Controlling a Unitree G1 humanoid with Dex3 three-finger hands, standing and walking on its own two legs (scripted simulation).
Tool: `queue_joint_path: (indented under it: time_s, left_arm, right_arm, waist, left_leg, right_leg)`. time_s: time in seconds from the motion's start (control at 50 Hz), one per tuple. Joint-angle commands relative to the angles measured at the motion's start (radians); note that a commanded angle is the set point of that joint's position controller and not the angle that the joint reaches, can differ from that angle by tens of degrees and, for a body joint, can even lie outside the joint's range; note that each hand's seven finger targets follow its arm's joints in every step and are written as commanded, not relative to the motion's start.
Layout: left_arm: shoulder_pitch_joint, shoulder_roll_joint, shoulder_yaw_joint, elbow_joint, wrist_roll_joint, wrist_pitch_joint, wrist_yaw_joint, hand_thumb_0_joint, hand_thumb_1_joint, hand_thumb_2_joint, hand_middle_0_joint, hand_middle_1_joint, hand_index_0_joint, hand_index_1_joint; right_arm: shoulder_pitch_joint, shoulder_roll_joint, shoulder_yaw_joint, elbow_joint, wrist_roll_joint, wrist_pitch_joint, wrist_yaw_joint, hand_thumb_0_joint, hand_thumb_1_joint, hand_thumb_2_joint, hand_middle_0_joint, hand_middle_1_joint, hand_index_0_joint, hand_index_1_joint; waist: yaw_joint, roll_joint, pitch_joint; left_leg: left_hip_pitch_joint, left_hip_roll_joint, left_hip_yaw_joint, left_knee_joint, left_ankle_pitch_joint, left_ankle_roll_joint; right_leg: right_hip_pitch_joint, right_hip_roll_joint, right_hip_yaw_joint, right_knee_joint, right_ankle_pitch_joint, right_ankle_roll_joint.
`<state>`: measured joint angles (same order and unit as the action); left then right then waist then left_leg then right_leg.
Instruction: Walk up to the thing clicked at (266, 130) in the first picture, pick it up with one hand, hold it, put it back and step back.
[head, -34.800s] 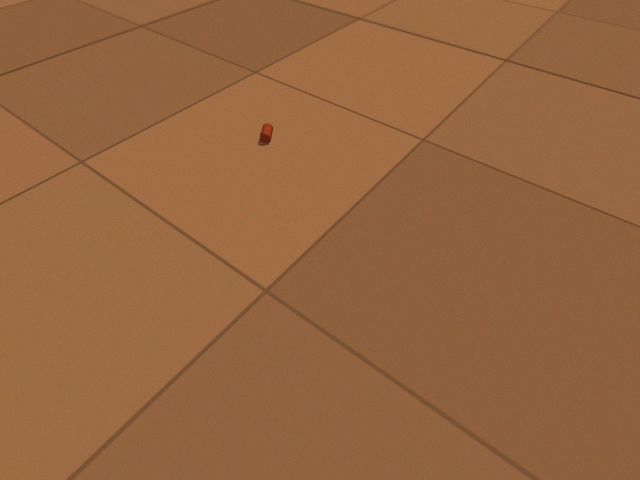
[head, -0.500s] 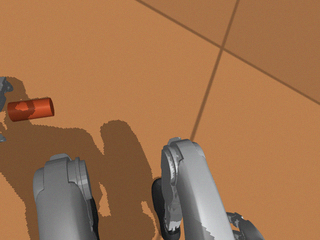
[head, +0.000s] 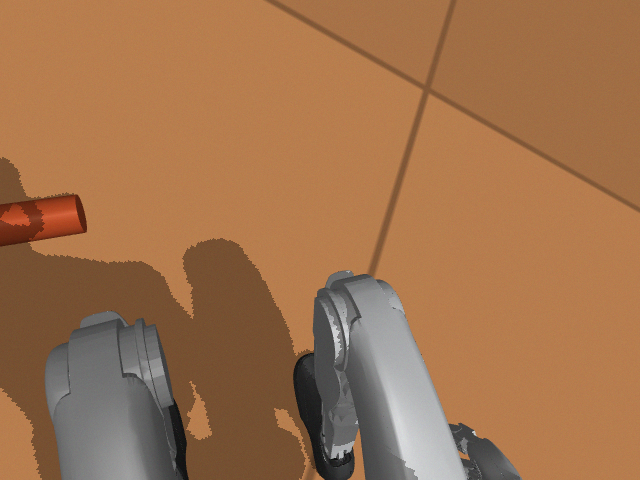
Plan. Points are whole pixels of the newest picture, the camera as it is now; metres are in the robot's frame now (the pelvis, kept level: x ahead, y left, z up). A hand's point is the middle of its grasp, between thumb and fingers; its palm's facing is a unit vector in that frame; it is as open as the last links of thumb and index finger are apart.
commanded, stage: rise first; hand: left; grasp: from above
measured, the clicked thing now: (39, 219) +0.47 +0.30 -0.29
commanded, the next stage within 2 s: approach in 1.12 s
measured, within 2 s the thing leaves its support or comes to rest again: neither
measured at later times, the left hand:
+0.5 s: hand out of the picture +0.43 +0.34 -0.17, palm faces -0.44 -0.09 -0.89, open 13.5 cm
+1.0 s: hand out of the picture +0.43 +0.34 -0.17, palm faces -0.45 -0.09 -0.89, open 13.3 cm
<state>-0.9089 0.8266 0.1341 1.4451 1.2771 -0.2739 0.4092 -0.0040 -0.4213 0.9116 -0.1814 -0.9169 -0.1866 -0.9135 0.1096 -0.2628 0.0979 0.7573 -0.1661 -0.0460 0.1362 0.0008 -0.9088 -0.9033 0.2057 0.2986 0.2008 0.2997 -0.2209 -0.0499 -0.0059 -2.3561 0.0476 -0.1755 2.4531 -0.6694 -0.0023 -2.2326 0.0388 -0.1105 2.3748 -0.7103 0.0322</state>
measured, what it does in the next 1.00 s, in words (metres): stands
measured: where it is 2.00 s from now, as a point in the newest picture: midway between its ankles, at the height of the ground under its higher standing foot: (252, 459)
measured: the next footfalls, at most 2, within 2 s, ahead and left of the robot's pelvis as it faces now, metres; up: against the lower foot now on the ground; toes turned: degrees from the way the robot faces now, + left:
none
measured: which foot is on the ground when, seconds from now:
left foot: down 0.00-1.00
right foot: down 0.00-1.00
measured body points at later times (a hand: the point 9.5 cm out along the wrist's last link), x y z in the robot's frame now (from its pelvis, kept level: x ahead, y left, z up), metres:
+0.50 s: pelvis +0.00 +0.00 +0.00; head +0.24 +0.09 +0.37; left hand +0.45 +0.35 -0.12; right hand +0.08 -0.27 -0.10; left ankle +0.08 +0.13 -0.28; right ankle +0.10 -0.12 -0.28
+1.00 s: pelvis +0.00 +0.00 +0.00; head +0.23 +0.09 +0.38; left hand +0.45 +0.35 -0.12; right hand +0.07 -0.27 -0.10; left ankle +0.08 +0.13 -0.28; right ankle +0.10 -0.12 -0.28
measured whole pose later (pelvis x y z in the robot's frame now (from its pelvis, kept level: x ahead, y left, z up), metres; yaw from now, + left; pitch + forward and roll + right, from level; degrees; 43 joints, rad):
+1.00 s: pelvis +0.00 +0.00 +0.00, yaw +0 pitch +32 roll -10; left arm -0.91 0.84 0.12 1.42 1.28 -0.29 0.38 0.00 -0.39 0.88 -0.22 -0.89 -0.22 -0.89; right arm 0.12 -0.27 0.11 0.75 -0.16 -0.04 0.14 0.00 -0.91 -0.90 0.21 0.30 0.20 0.30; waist -0.22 -0.04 -0.01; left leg -2.35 0.04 -0.18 2.44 -0.66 0.00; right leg -2.22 0.03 -0.12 2.36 -0.70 0.03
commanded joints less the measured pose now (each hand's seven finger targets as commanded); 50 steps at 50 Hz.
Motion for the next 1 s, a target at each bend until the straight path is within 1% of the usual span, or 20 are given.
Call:
queue_joint_path:
  time_s: [0.0,0.06,0.1,0.12,0.16,0.2,0.26,0.32,0.42,0.52,0.6,0.68,0.72,0.76,0.78,0.8,0.82,0.86,0.94,0.98]
  left_arm:
    - [-0.264,0.292,0.038,-0.109,-0.014,-0.003,0.030,0.000,-0.425,0.905,-0.172,-0.917,-0.174,-0.914]
    - [-0.272,0.287,0.034,-0.119,-0.014,-0.008,0.028,0.000,-0.424,0.908,-0.180,-0.906,-0.179,-0.906]
    - [-0.272,0.310,0.047,-0.149,-0.012,-0.010,0.028,0.000,-0.423,0.906,-0.177,-0.911,-0.178,-0.909]
    - [-0.279,0.306,0.050,-0.160,-0.014,-0.010,0.030,0.000,-0.426,0.909,-0.177,-0.903,-0.176,-0.903]
    - [-0.289,0.273,0.023,-0.142,-0.015,-0.008,0.025,0.000,-0.431,0.913,-0.163,-0.928,-0.166,-0.925]
    - [-0.282,0.309,0.047,-0.180,-0.013,-0.007,0.023,0.000,-0.437,0.918,-0.167,-0.918,-0.167,-0.917]
    - [-0.252,0.274,0.030,-0.172,-0.022,-0.002,0.017,0.000,-0.435,0.916,-0.175,-0.899,-0.171,-0.903]
    - [-0.251,0.277,0.034,-0.188,-0.022,0.000,0.011,0.000,-0.430,0.909,-0.174,-0.909,-0.173,-0.910]
    - [-0.266,0.271,0.031,-0.187,-0.027,0.002,0.009,0.000,-0.426,0.909,-0.181,-0.902,-0.179,-0.904]
    - [-0.273,0.301,0.034,-0.162,-0.025,-0.005,-0.001,0.000,-0.419,0.900,-0.190,-0.905,-0.190,-0.906]
    - [-0.289,0.279,0.020,-0.170,-0.036,-0.009,-0.008,0.000,-0.410,0.890,-0.185,-0.915,-0.189,-0.911]
    - [-0.288,0.274,0.000,-0.141,-0.021,-0.008,-0.015,0.000,-0.406,0.891,-0.197,-0.901,-0.198,-0.900]
    - [-0.308,0.308,0.024,-0.168,-0.022,-0.015,-0.010,0.000,-0.420,0.903,-0.183,-0.906,-0.182,-0.906]
    - [-0.314,0.286,0.014,-0.173,-0.020,-0.016,-0.010,0.000,-0.406,0.891,-0.196,-0.895,-0.196,-0.894]
    - [-0.310,0.295,0.014,-0.173,-0.016,-0.015,-0.008,0.000,-0.416,0.899,-0.197,-0.888,-0.193,-0.892]
    - [-0.283,0.279,0.009,-0.136,-0.011,-0.013,-0.008,0.000,-0.408,0.894,-0.204,-0.888,-0.201,-0.891]
    - [-0.320,0.288,0.017,-0.181,-0.019,-0.022,-0.005,0.000,-0.391,0.879,-0.209,-0.881,-0.209,-0.880]
    - [-0.269,0.270,0.009,-0.133,-0.016,-0.015,-0.003,0.000,-0.395,0.880,-0.203,-0.894,-0.205,-0.892]
    - [-0.277,0.289,0.023,-0.165,-0.017,-0.017,0.002,0.000,-0.382,0.872,-0.221,-0.866,-0.219,-0.868]
    - [-0.284,0.281,0.017,-0.161,-0.013,-0.015,0.004,0.000,-0.374,0.866,-0.221,-0.867,-0.221,-0.866]
  right_arm:
    - [0.191,-0.262,-0.075,-0.016,-0.004,-0.003,-0.014,0.000,-0.904,-0.902,0.200,0.300,0.200,0.300]
    - [0.192,-0.265,-0.074,-0.016,-0.006,-0.005,-0.013,0.000,-0.904,-0.902,0.200,0.300,0.200,0.300]
    - [0.188,-0.265,-0.078,-0.016,-0.001,-0.003,-0.015,0.000,-0.903,-0.901,0.200,0.300,0.200,0.300]
    - [0.195,-0.266,-0.076,-0.018,-0.008,-0.004,-0.013,0.000,-0.902,-0.901,0.200,0.300,0.200,0.300]
    - [0.197,-0.268,-0.075,-0.015,-0.009,-0.007,-0.011,0.000,-0.902,-0.901,0.200,0.300,0.200,0.300]
    - [0.204,-0.272,-0.078,-0.017,-0.004,-0.004,-0.011,0.000,-0.903,-0.901,0.200,0.300,0.200,0.300]
    - [0.197,-0.270,-0.083,-0.018,-0.001,-0.002,-0.010,0.000,-0.902,-0.901,0.200,0.300,0.200,0.300]
    - [0.199,-0.273,-0.088,-0.020,0.006,-0.001,-0.006,0.000,-0.903,-0.901,0.200,0.300,0.200,0.300]
    - [0.210,-0.265,-0.080,-0.023,0.006,0.004,-0.003,0.000,-0.903,-0.901,0.200,0.300,0.200,0.300]
    - [0.204,-0.261,-0.075,-0.023,0.009,0.004,-0.007,0.000,-0.906,-0.902,0.200,0.300,0.200,0.300]
    - [0.201,-0.262,-0.075,-0.024,0.004,0.000,-0.008,0.000,-0.905,-0.902,0.200,0.300,0.200,0.300]
    - [0.188,-0.267,-0.077,-0.029,0.009,0.001,-0.011,0.000,-0.904,-0.901,0.200,0.300,0.200,0.300]
    - [0.185,-0.270,-0.072,-0.029,0.010,0.005,-0.014,0.000,-0.903,-0.901,0.200,0.300,0.200,0.300]
    - [0.194,-0.265,-0.070,-0.028,0.004,0.003,-0.012,0.000,-0.902,-0.901,0.200,0.300,0.200,0.300]
    - [0.184,-0.267,-0.072,-0.025,0.010,0.004,-0.014,0.000,-0.903,-0.901,0.200,0.300,0.200,0.300]
    - [0.189,-0.266,-0.071,-0.022,0.009,0.005,-0.013,0.000,-0.904,-0.901,0.200,0.300,0.200,0.300]
    - [0.187,-0.271,-0.072,-0.029,0.008,0.006,-0.014,0.000,-0.902,-0.900,0.200,0.300,0.200,0.300]
    - [0.189,-0.266,-0.071,-0.025,0.008,0.004,-0.011,0.000,-0.903,-0.901,0.200,0.300,0.200,0.300]
    - [0.190,-0.262,-0.073,-0.026,0.009,0.005,-0.010,0.000,-0.902,-0.900,0.200,0.300,0.200,0.300]
    - [0.197,-0.262,-0.073,-0.022,0.009,0.004,-0.009,0.000,-0.902,-0.900,0.200,0.300,0.200,0.300]
  waist:
    - [0.003,0.338,-0.648]
    - [-0.006,0.329,-0.638]
    - [0.018,0.361,-0.675]
    - [0.008,0.384,-0.674]
    - [-0.017,0.369,-0.643]
    - [0.002,0.378,-0.680]
    - [0.010,0.390,-0.676]
    - [0.014,0.404,-0.669]
    - [-0.003,0.353,-0.665]
    - [0.003,0.308,-0.658]
    - [-0.001,0.321,-0.658]
    - [-0.006,0.336,-0.623]
    - [0.007,0.337,-0.658]
    - [-0.007,0.357,-0.655]
    - [0.012,0.375,-0.667]
    - [-0.002,0.374,-0.647]
    - [-0.002,0.382,-0.670]
    - [0.000,0.374,-0.634]
    - [0.012,0.374,-0.675]
    - [0.000,0.370,-0.676]
  left_leg:
    - [0.528,-0.020,0.103,-0.230,0.156,0.027]
    - [0.515,-0.018,0.102,-0.223,0.147,0.028]
    - [0.549,-0.019,0.102,-0.232,0.151,0.023]
    - [0.563,-0.020,0.100,-0.237,0.160,0.020]
    - [0.554,-0.017,0.094,-0.237,0.148,0.021]
    - [0.569,-0.019,0.096,-0.237,0.175,0.020]
    - [0.583,-0.018,0.093,-0.251,0.171,0.017]
    - [0.600,-0.016,0.084,-0.266,0.173,0.011]
    - [0.555,-0.020,0.102,-0.239,0.196,0.025]
    - [0.509,-0.020,0.107,-0.231,0.169,0.033]
    - [0.518,-0.022,0.104,-0.240,0.139,0.028]
    - [0.531,-0.022,0.090,-0.263,0.095,0.022]
    - [0.534,-0.025,0.096,-0.255,0.116,0.024]
    - [0.549,-0.026,0.096,-0.255,0.136,0.021]
    - [0.569,-0.023,0.095,-0.260,0.146,0.018]
    - [0.570,-0.025,0.093,-0.262,0.152,0.016]
    - [0.581,-0.023,0.089,-0.264,0.160,0.016]
    - [0.560,-0.025,0.098,-0.259,0.156,0.018]
    - [0.566,-0.025,0.105,-0.252,0.176,0.021]
    - [0.566,-0.025,0.104,-0.248,0.180,0.021]
  right_leg:
    - [0.274,0.031,-0.069,-0.241,0.228,-0.062]
    - [0.276,0.033,-0.070,-0.247,0.225,-0.061]
    - [0.274,0.032,-0.071,-0.242,0.221,-0.064]
    - [0.272,0.031,-0.076,-0.232,0.226,-0.066]
    - [0.252,0.031,-0.083,-0.233,0.222,-0.065]
    - [0.277,0.031,-0.078,-0.237,0.244,-0.064]
    - [0.257,0.028,-0.082,-0.233,0.239,-0.066]
    - [0.241,0.025,-0.085,-0.222,0.240,-0.069]
    - [0.289,0.028,-0.071,-0.248,0.273,-0.060]
    - [0.316,0.032,-0.060,-0.270,0.251,-0.055]
    - [0.301,0.031,-0.065,-0.270,0.215,-0.059]
    - [0.249,0.030,-0.079,-0.258,0.170,-0.067]
    - [0.270,0.031,-0.076,-0.262,0.189,-0.065]
    - [0.274,0.028,-0.077,-0.252,0.210,-0.064]
    - [0.254,0.028,-0.078,-0.244,0.216,-0.068]
    - [0.252,0.030,-0.080,-0.240,0.221,-0.069]
    - [0.255,0.028,-0.084,-0.241,0.229,-0.066]
    - [0.252,0.029,-0.079,-0.246,0.228,-0.066]
    - [0.274,0.028,-0.072,-0.250,0.247,-0.063]
    - [0.274,0.029,-0.071,-0.248,0.252,-0.064]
